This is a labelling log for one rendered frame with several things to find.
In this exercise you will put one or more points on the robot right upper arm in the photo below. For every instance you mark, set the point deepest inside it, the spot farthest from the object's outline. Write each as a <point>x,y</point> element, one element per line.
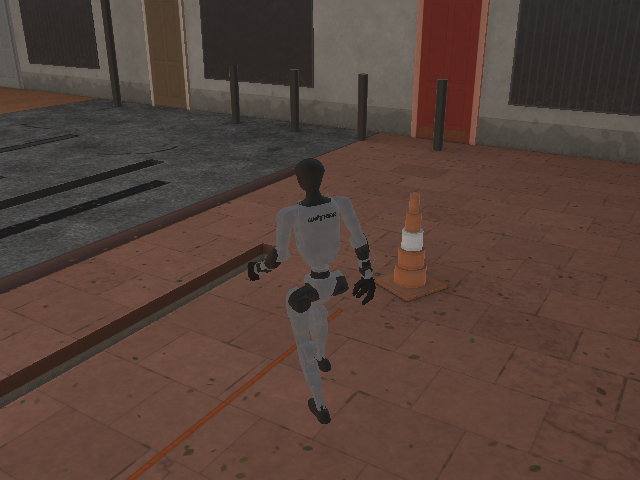
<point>357,238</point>

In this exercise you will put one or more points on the left robot thigh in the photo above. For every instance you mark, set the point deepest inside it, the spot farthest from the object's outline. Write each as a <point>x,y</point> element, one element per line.
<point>298,301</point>

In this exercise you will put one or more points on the left robot forearm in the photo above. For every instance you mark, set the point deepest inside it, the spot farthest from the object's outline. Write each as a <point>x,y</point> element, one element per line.
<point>268,264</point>

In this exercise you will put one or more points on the left robot hand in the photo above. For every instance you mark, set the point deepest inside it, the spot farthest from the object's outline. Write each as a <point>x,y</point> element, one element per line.
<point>251,274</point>

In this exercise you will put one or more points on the robot left upper arm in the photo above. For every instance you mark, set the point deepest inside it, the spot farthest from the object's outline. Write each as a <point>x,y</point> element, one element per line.
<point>286,217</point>

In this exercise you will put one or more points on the right robot forearm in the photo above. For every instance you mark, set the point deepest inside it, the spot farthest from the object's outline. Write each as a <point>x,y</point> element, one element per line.
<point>364,261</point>

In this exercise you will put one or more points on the right robot hand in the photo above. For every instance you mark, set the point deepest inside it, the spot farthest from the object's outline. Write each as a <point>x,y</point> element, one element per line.
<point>365,285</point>

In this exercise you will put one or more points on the robot right shin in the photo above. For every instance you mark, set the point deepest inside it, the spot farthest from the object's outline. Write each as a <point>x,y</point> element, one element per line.
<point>318,334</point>

